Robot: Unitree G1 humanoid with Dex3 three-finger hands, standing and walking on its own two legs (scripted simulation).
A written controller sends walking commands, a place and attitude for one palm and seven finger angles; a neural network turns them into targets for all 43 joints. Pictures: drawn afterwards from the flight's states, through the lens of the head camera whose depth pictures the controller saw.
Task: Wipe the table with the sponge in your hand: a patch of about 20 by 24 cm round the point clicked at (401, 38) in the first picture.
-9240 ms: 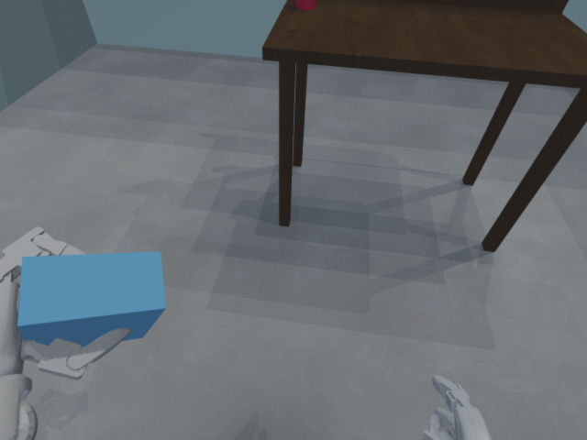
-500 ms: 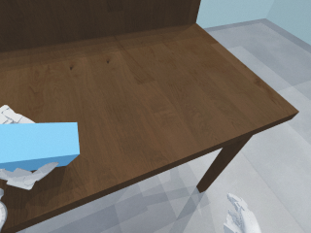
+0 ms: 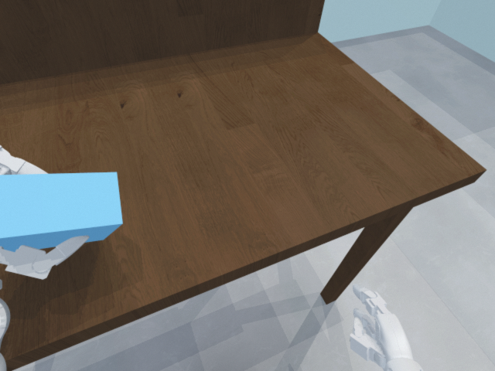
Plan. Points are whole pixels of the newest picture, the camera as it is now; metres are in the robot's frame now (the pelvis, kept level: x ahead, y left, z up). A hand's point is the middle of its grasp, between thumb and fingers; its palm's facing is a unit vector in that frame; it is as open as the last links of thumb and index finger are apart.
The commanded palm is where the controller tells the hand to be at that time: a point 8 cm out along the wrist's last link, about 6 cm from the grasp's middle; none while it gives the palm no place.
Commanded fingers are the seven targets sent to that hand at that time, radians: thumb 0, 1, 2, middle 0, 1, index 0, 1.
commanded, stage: come to a stop and stand still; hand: left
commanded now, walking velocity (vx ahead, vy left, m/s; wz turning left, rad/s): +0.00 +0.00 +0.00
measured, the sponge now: (74, 213) +0.25 +0.24 +0.17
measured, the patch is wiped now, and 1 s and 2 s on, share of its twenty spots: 0.00 0.00 0.00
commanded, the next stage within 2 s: look again from close up in 0.36 s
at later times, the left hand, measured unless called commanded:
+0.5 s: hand (61, 232) +0.23 +0.25 +0.16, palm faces +0.39 -0.84 -0.38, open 9.7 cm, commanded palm +0.17 +0.28 +0.18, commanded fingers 0.00 0.10 1.30 -1.20 -1.60 -1.20 -1.60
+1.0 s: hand (32, 204) +0.24 +0.27 +0.19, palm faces +0.50 -0.77 -0.39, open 9.7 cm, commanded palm +0.16 +0.26 +0.18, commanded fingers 0.00 0.10 1.30 -1.20 -1.60 -1.20 -1.60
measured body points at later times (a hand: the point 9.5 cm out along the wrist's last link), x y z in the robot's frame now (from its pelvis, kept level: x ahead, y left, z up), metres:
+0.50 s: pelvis +0.01 +0.00 +0.01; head +0.03 +0.01 +0.45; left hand +0.20 +0.29 +0.18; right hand +0.19 -0.23 -0.06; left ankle +0.04 +0.07 -0.74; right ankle -0.01 -0.15 -0.73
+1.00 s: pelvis +0.00 -0.02 +0.00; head +0.04 +0.01 +0.45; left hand +0.21 +0.31 +0.21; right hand +0.20 -0.23 -0.07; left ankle +0.04 +0.07 -0.74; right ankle -0.01 -0.15 -0.73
